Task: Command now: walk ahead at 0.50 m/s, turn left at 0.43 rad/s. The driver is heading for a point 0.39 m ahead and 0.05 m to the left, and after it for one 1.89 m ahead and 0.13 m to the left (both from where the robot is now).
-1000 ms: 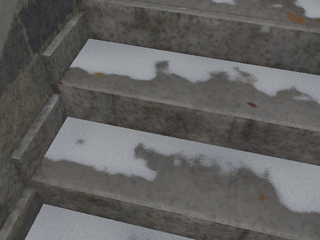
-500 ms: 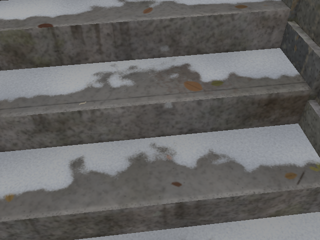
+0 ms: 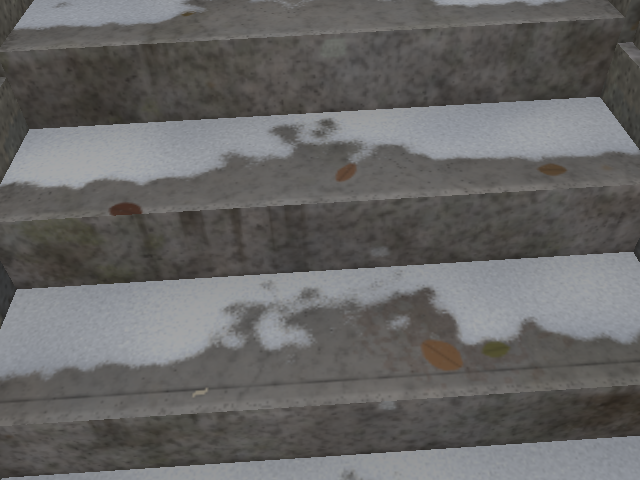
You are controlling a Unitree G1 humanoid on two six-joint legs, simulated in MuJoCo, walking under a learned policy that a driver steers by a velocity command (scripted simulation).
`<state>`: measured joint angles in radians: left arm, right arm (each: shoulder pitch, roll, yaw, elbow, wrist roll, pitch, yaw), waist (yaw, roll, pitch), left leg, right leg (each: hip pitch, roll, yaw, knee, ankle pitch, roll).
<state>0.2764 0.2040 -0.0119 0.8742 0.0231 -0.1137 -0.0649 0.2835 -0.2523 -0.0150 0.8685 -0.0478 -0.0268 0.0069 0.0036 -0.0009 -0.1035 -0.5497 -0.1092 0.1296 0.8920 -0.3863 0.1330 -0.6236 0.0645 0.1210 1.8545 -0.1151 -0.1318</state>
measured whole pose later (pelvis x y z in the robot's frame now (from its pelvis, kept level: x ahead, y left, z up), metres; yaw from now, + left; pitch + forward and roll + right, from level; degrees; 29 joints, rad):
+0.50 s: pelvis +0.29 -0.01 +0.17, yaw +17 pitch +2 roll -3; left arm 0.27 0.23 0.04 0.89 0.04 -0.06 0.03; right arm 0.21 -0.26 -0.03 0.78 0.01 -0.05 0.07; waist 0.03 0.03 -0.10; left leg -0.81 -0.10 -0.16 1.97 -0.11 0.16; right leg -0.51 -0.05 -0.18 0.93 -0.44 -0.01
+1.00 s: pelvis +0.51 +0.14 +0.21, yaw +6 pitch +7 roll -1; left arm 0.40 0.23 0.06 0.84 -0.06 -0.06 0.01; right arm 0.04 -0.18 -0.02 0.81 -0.04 -0.05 -0.01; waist 0.09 -0.03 0.00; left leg -0.15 0.12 0.10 0.49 -0.44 -0.10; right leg -0.91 0.02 0.10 2.04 -0.66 0.00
